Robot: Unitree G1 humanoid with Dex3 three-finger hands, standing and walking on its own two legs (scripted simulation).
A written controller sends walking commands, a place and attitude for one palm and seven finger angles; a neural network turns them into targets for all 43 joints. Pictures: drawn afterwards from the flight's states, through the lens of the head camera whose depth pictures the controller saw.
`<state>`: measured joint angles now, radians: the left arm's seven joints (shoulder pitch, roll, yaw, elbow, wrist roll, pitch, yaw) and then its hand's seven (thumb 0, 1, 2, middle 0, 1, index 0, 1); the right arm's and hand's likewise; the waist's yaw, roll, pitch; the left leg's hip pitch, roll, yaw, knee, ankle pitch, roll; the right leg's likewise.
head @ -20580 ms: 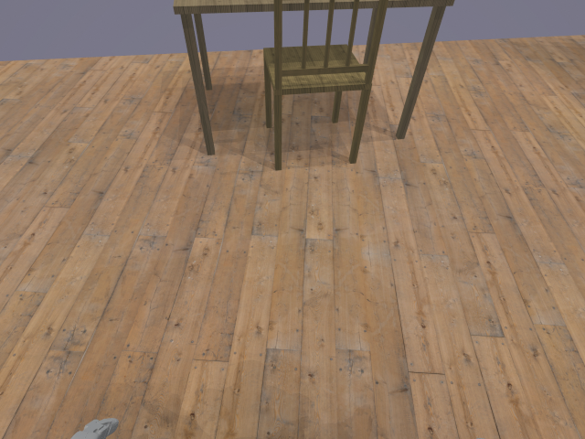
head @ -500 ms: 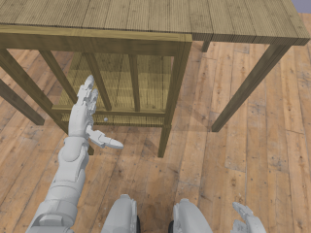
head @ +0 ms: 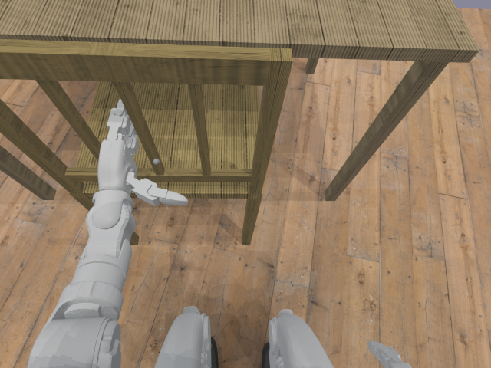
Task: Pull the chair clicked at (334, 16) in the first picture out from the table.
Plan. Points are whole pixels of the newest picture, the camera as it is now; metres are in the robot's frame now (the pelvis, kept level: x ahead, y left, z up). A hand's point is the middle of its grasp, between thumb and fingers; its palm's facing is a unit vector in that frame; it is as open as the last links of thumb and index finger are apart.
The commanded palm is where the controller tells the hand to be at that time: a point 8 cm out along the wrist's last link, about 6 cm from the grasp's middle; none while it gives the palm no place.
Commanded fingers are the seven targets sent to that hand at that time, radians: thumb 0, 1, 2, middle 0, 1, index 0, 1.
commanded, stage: push the fingers through the gap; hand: left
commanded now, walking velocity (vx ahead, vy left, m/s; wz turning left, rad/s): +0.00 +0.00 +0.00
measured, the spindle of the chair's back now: (144, 135) +0.49 +0.16 +0.02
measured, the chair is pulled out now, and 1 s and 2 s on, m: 0.00 0.00 0.03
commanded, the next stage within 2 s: hook a spindle and tug to test in 0.60 s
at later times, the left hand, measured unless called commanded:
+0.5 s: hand (160, 147) +0.47 +0.13 +0.02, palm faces +0.01 -1.00 -0.04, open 16.9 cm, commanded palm +0.44 +0.18 +0.02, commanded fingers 0.00 -0.50 0.30 -0.06 -0.08 -0.06 -0.08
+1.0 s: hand (161, 147) +0.47 +0.13 +0.02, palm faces -0.01 -1.00 -0.03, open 15.9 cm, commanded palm +0.44 +0.17 +0.02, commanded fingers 0.00 -0.44 0.32 -0.34 -0.96 -0.34 -0.96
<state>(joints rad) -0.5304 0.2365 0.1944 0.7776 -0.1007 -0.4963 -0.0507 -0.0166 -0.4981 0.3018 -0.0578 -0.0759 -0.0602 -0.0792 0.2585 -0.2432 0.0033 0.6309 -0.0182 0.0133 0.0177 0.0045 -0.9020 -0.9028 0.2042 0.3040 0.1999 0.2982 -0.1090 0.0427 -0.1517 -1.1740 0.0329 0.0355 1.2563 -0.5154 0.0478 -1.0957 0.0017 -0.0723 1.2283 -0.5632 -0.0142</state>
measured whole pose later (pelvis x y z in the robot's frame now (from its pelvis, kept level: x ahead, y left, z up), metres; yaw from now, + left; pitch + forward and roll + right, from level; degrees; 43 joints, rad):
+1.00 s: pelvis +0.00 +0.00 -0.01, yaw +0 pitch +27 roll -3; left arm -0.69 0.26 0.23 0.94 -0.08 -0.52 -0.05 -0.02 -0.50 0.30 -0.18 -0.46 -0.18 -0.46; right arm 0.27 -0.24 0.00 0.63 -0.03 0.07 0.04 0.00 -0.90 -0.90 0.20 0.30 0.20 0.30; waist -0.13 0.05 -0.15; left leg -1.23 0.03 0.03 1.28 -0.52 0.05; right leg -1.15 0.00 -0.07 1.24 -0.56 -0.01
